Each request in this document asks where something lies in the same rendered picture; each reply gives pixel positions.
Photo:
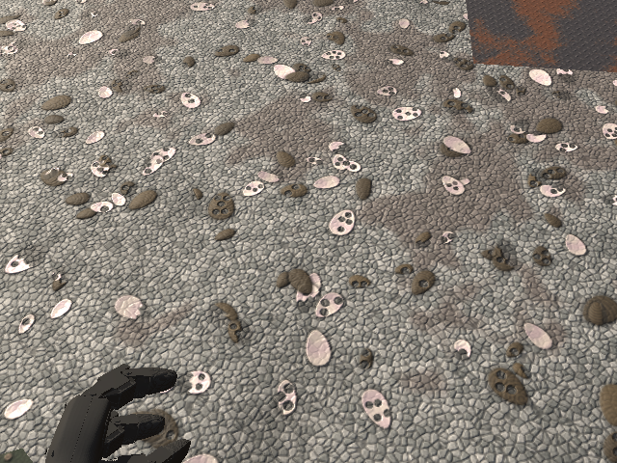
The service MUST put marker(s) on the left robot hand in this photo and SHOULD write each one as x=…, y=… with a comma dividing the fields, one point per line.
x=89, y=429

